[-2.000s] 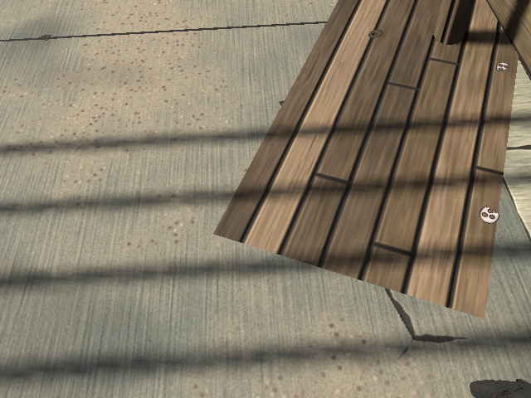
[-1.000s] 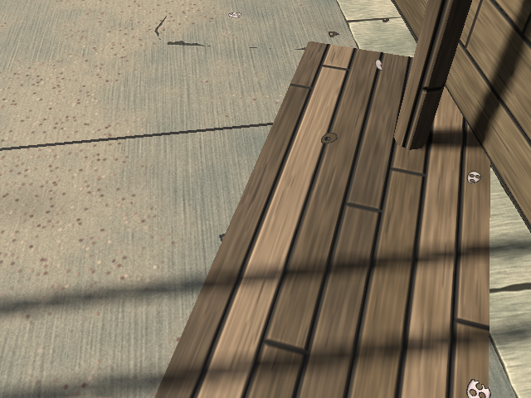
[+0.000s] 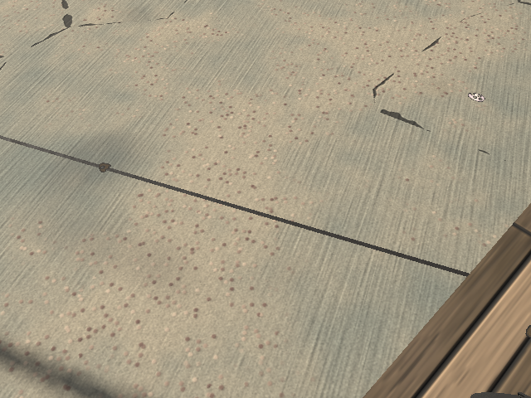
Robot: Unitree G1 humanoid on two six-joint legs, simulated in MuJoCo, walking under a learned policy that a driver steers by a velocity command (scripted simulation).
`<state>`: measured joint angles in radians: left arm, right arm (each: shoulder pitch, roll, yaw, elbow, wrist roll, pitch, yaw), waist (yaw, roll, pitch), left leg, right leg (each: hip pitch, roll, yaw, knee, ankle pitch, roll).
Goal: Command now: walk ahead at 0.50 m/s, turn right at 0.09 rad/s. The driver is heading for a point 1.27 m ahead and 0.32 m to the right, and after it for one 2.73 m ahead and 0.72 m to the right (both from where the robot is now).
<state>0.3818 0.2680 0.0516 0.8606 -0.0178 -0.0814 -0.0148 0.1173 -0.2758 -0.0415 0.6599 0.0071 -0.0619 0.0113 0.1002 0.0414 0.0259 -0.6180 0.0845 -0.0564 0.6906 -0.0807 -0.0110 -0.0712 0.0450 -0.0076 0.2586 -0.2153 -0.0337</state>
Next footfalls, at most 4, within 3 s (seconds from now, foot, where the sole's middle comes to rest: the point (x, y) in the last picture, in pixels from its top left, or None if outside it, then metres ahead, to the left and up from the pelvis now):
0.14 left None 0.24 0.15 -0.78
0.64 right None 0.46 -0.17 -0.78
1.16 left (354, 280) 0.82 -0.12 -0.78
1.68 right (447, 230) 1.02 -0.40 -0.78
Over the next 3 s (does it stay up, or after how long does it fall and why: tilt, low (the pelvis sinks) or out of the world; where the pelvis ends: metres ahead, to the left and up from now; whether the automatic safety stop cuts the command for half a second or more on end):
stays up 1.59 -0.35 0.00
